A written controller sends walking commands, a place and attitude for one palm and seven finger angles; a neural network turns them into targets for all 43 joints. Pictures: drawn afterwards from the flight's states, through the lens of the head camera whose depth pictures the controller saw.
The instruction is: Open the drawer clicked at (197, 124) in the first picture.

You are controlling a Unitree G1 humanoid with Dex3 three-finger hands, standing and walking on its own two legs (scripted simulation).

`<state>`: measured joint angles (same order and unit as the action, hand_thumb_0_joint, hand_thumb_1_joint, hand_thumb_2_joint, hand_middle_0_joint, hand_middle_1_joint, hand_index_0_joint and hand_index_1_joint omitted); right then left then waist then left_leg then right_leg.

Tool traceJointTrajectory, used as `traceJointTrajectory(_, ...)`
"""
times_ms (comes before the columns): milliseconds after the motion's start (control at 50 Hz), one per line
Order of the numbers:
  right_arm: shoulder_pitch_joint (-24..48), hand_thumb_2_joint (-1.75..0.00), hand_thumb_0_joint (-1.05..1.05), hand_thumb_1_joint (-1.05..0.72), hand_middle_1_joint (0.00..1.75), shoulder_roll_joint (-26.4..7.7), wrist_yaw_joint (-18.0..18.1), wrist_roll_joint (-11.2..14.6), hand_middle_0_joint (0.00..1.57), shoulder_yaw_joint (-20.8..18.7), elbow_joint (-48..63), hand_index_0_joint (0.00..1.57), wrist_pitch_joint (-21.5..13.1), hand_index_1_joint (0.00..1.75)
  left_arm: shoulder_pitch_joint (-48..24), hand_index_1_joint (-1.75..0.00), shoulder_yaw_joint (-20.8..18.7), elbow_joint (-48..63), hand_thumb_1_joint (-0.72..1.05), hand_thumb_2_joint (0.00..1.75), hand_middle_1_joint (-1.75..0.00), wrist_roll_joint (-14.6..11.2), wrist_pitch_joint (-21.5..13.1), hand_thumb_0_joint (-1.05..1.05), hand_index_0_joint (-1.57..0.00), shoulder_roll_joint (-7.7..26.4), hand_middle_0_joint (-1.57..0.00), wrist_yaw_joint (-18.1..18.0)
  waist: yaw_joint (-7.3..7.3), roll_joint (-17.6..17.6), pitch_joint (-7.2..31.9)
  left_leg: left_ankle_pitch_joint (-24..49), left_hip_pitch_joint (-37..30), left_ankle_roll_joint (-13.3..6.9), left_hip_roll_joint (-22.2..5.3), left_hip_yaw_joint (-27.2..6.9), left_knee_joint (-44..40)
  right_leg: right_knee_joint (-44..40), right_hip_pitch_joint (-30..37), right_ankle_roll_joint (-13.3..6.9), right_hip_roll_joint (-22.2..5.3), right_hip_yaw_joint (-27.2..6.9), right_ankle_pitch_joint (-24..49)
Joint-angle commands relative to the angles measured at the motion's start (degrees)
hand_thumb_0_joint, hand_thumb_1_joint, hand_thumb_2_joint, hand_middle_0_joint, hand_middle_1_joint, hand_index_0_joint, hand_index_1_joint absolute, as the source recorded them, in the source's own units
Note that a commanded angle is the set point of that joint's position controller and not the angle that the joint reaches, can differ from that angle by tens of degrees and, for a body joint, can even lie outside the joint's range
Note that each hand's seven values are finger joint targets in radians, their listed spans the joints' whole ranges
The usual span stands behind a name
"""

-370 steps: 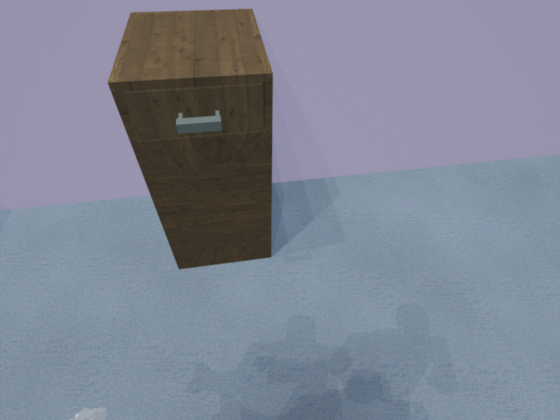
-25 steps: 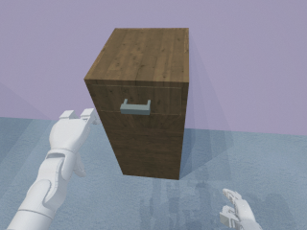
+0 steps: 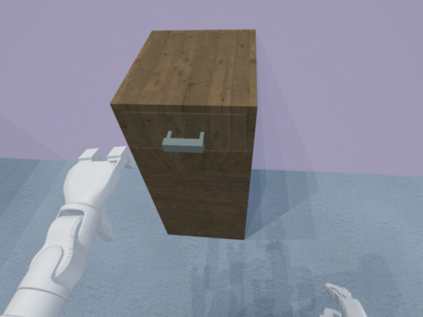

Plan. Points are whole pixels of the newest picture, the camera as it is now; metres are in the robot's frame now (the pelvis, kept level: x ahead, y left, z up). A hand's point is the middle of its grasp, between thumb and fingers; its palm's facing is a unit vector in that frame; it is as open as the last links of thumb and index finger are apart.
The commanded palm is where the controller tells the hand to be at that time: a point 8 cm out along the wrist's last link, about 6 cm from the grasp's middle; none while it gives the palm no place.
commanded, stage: move the hooked fingers above the handle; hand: left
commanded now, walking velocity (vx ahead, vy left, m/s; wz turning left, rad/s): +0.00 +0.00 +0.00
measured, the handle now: (184, 139) +0.56 +0.15 -0.03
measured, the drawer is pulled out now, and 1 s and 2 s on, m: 0.00 0.00 0.00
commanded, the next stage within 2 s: none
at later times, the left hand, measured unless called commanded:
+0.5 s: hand (139, 175) +0.36 +0.20 +0.06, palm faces +0.00 -0.07 -1.00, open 13.9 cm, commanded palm +0.34 +0.21 +0.12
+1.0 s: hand (159, 157) +0.43 +0.18 +0.04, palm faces -0.04 -0.05 -1.00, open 13.9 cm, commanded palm +0.42 +0.19 +0.10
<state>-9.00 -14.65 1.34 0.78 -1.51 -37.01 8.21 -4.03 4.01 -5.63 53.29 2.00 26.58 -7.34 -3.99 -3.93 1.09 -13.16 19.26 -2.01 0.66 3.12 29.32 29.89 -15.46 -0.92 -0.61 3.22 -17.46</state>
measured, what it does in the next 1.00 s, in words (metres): stands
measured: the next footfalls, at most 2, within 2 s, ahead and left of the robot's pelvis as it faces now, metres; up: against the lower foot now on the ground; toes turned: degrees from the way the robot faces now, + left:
none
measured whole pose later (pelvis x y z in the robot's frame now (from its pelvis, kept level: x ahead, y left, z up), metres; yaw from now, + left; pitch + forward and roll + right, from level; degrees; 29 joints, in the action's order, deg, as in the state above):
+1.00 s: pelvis +0.02 -0.02 -0.01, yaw +0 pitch +10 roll +1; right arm -14.0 -14.4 1.8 1.4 -3.5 -38.5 9.2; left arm -29.3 8.3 -36.7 57.7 1.7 22.1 -10.6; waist 0.4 -2.9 5.9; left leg -16.9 27.7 -0.7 -0.6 3.1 34.7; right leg 35.5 -24.2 -2.3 0.5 3.0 -21.3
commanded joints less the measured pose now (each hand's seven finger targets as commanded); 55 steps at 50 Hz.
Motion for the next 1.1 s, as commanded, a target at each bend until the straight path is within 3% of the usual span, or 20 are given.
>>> traceJointTrajectory(0,7.7,-0.9,0.0,-0.9,0.3,-5.9,0.2,0.2,0.2,-1.1,9.6,0.2,-2.9,0.3,-15.5,-1.2,-6.3,11.2,-0.5,0.3,-1.2,-0.2,0.5,0.0,-0.3,10.7,-0.3,-1.5,0.15,2.7,13.5,10.7,-9.3,-0.3,0.9,-2.8,-3.4,-4.1,1.5,-1.0,1.7,-2.1,10.0)
traceJointTrajectory(20,7.9,-0.9,0.0,-0.9,0.3,-5.9,0.3,0.1,0.2,-1.1,9.6,0.2,-2.9,0.3,-15.5,-1.2,-6.4,11.7,-0.5,0.3,-1.2,-0.1,0.5,0.0,-0.3,11.1,-0.3,-1.2,0.06,1.8,13.7,11.3,-9.7,-0.4,0.9,-2.6,-3.3,-4.0,1.7,-1.0,1.8,-2.3,10.6)
traceJointTrajectory(140,6.7,-0.9,0.0,-0.9,0.3,-5.7,1.0,0.1,0.2,-0.8,8.6,0.2,-3.1,0.3,-23.2,-1.2,-3.7,6.0,-0.5,0.3,-1.2,0.6,-0.2,0.0,-0.3,9.3,-0.3,-0.7,1.44,3.9,11.8,8.7,-8.7,-0.5,1.2,-2.3,-2.6,-4.3,-1.0,-0.8,1.8,-2.3,9.0)
traceJointTrajectory(200,6.3,-0.9,0.0,-0.9,0.3,-5.6,1.1,0.0,0.2,-0.9,8.4,0.2,-3.1,0.3,-27.0,-1.2,-4.4,5.6,-0.5,0.3,-1.2,1.7,-1.0,0.0,-0.3,10.6,-0.3,-1.5,1.12,1.7,15.0,9.8,-9.3,-0.5,1.5,-2.2,-1.9,-3.6,-0.2,-1.0,1.7,-2.6,9.9)
traceJointTrajectory(220,6.1,-0.9,0.0,-0.9,0.3,-5.3,1.2,0.1,0.2,-0.9,8.1,0.2,-3.1,0.3,-27.6,-1.2,-3.2,3.9,-0.5,0.3,-1.2,1.6,-1.0,0.0,-0.3,9.1,-0.3,-1.6,1.53,2.3,14.5,9.9,-9.1,-0.5,1.5,-2.3,-1.5,-3.4,-0.9,-1.0,1.8,-2.5,10.2)
traceJointTrajectory(280,5.4,-0.9,0.0,-0.9,0.3,-5.8,1.1,0.1,0.2,-1.1,7.8,0.2,-2.9,0.3,-29.1,-1.2,-4.6,0.8,-0.5,0.3,-1.2,2.1,-0.8,0.0,-0.3,10.6,-0.3,-2.2,1.21,2.9,15.5,11.1,-8.2,-0.5,1.5,-2.2,-0.9,-2.8,-0.3,-1.0,1.9,-2.8,12.2)
traceJointTrajectory(440,3.5,-0.9,0.0,-0.9,0.3,-6.0,0.7,0.4,0.2,-1.8,7.9,0.2,-2.0,0.3,-31.7,-1.2,-2.2,-3.0,-0.5,0.3,-1.2,2.5,0.7,0.0,-0.3,8.0,-0.3,-2.7,1.66,3.9,17.9,14.5,-7.0,-0.7,1.5,-1.6,0.6,-0.9,0.3,-1.0,1.7,-2.8,17.5)
traceJointTrajectory(500,3.0,-0.9,0.0,-0.9,0.3,-6.3,0.9,0.4,0.2,-2.0,8.0,0.2,-1.7,0.3,-32.3,-1.2,-4.4,-3.9,-0.5,0.3,-1.2,2.7,0.5,0.0,-0.3,10.4,-0.3,-3.0,1.28,4.5,19.4,15.1,-5.4,-0.9,1.9,-1.4,1.2,-0.1,2.1,-0.9,1.6,-3.4,19.9)
traceJointTrajectory(580,1.8,-0.9,0.0,-0.9,0.3,-6.4,1.1,0.6,0.2,-2.4,7.2,0.2,-1.6,0.3,-34.1,-1.2,-3.4,-7.0,-0.5,0.3,-1.2,2.6,0.4,0.0,-0.3,9.0,-0.3,-3.5,2.47,5.7,18.1,14.8,-4.3,-1.0,1.9,-1.0,1.9,-0.1,0.6,-0.7,1.6,-3.4,20.4)
traceJointTrajectory(640,0.6,-0.9,0.0,-0.9,0.3,-6.5,1.1,0.7,0.2,-2.7,6.6,0.2,-1.6,0.3,-37.3,-1.2,-3.1,-8.4,-0.5,0.3,-1.2,3.1,0.0,0.0,-0.3,9.4,-0.3,-4.1,2.87,3.9,19.0,14.6,-4.4,-1.1,2.0,-0.9,2.4,0.3,-0.3,-0.7,1.6,-3.5,20.5)
traceJointTrajectory(680,-0.3,-0.9,0.0,-0.9,0.3,-6.6,1.4,0.6,0.2,-3.0,6.0,0.2,-1.6,0.3,-40.6,-1.2,-3.4,-10.5,-0.5,0.3,-1.2,3.4,-0.2,0.0,-0.3,9.9,-0.3,-4.4,3.65,5.6,19.7,14.5,-4.0,-1.1,2.1,-0.7,3.0,0.5,-0.4,-0.6,1.7,-3.6,20.7)
traceJointTrajectory(720,-1.2,-0.9,0.0,-0.9,0.3,-6.4,1.3,0.7,0.2,-3.3,5.8,0.2,-1.8,0.3,-42.2,-1.2,-2.2,-11.2,-0.5,0.3,-1.2,3.6,-0.8,0.0,-0.3,8.7,-0.3,-4.8,3.65,3.2,21.1,15.4,-4.8,-1.2,2.0,-0.7,3.5,1.0,-1.0,-0.8,1.7,-3.6,21.5)
traceJointTrajectory(760,-2.1,-0.9,0.0,-0.9,0.3,-6.6,1.1,0.6,0.2,-3.5,5.5,0.2,-1.6,0.3,-42.4,-1.2,-2.5,-12.7,-0.5,0.3,-1.2,3.6,-1.0,0.0,-0.3,8.7,-0.3,-5.1,3.7,3.3,22.8,17.7,-5.0,-1.1,2.1,-0.8,4.2,1.9,-0.7,-0.8,1.8,-3.5,24.2)
traceJointTrajectory(780,-2.5,-0.9,0.0,-0.9,0.3,-6.5,1.0,0.5,0.2,-3.6,5.4,0.2,-1.5,0.3,-43.4,-1.2,-1.0,-13.9,-0.5,0.3,-1.2,3.6,-0.9,0.0,-0.3,7.0,-0.3,-5.0,4.41,4.5,22.5,17.5,-4.7,-1.1,2.1,-0.9,4.4,1.8,-1.1,-0.7,1.9,-3.3,23.9)
traceJointTrajectory(860,-3.8,-0.9,0.0,-0.9,0.3,-6.9,0.9,0.6,0.2,-3.7,4.8,0.2,-1.1,0.3,-45.9,-1.2,-1.5,-18.7,-0.5,0.3,-1.2,4.1,-0.6,0.0,-0.3,7.6,-0.3,-5.4,4.74,5.7,21.7,17.4,-3.0,-1.1,1.9,-0.7,4.7,2.3,-2.1,-0.7,1.9,-3.0,24.4)
traceJointTrajectory(920,-4.7,-0.9,0.0,-0.9,0.3,-6.8,0.6,0.4,0.2,-4.0,5.1,0.2,-0.8,0.3,-46.8,-1.2,-2.2,-19.4,-0.5,0.3,-1.2,4.7,-0.9,0.0,-0.3,8.1,-0.3,-6.0,4.13,3.6,24.8,19.8,-3.6,-1.0,1.9,-0.7,5.4,3.4,-1.4,-1.0,2.1,-3.1,26.3)
traceJointTrajectory(940,-4.9,-0.9,0.0,-0.9,0.3,-6.7,0.5,0.5,0.2,-4.0,5.0,0.2,-0.8,0.3,-47.5,-1.2,-0.7,-20.3,-0.5,0.3,-1.2,4.6,-0.8,0.0,-0.3,6.3,-0.3,-6.1,4.66,4.2,24.1,19.5,-3.6,-1.1,1.8,-0.7,5.5,3.2,-2.2,-1.0,2.1,-2.9,25.9)
traceJointTrajectory(1000,-5.9,-0.9,0.0,-0.9,0.3,-7.0,0.5,0.5,0.2,-4.0,4.5,0.2,-0.5,0.3,-50.4,-1.2,-1.9,-24.1,-0.5,0.3,-1.2,5.0,-0.6,0.0,-0.3,7.9,-0.3,-6.8,5.29,5.7,22.8,17.5,-1.4,-1.2,1.8,-0.6,5.5,3.2,-3.1,-0.8,2.1,-2.9,24.2)
traceJointTrajectory(1020,-6.1,-0.9,0.0,-0.9,0.3,-6.8,0.5,0.5,0.2,-4.1,4.4,0.2,-0.5,0.3,-51.9,-1.2,-0.2,-24.5,-0.5,0.3,-1.2,5.2,-0.6,0.0,-0.3,6.0,-0.3,-7.0,5.91,5.8,22.8,17.6,-1.9,-1.3,1.8,-0.6,5.8,3.1,-3.9,-0.7,2.1,-3.0,24.4)
traceJointTrajectory(1080,-7.5,-0.9,0.0,-0.9,0.3,-7.0,0.5,0.3,0.2,-4.4,3.7,0.2,-0.5,0.3,-55.4,-1.2,-2.3,-26.6,-0.5,0.3,-1.2,5.8,-0.8,0.0,-0.3,8.5,-0.3,-8.0,6.39,5.5,24.8,18.1,-1.9,-1.2,1.7,-0.8,6.5,3.5,-4.1,-0.9,2.3,-3.0,23.7)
